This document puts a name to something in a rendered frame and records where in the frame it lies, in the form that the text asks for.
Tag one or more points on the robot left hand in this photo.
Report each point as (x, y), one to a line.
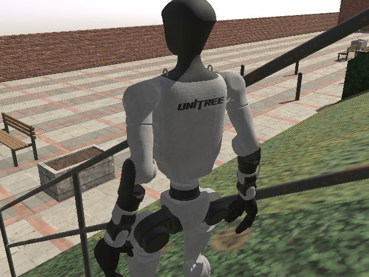
(108, 256)

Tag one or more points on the robot left upper arm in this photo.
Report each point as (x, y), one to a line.
(139, 101)

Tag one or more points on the robot right forearm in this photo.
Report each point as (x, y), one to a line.
(247, 174)

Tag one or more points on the robot right upper arm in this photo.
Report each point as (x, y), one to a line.
(246, 141)

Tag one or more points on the robot right hand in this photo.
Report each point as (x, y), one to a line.
(237, 207)

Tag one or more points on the robot left forearm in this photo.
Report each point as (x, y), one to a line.
(126, 207)

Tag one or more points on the humanoid robot torso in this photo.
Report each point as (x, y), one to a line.
(188, 129)

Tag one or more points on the left robot thigh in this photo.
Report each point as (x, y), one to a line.
(149, 234)

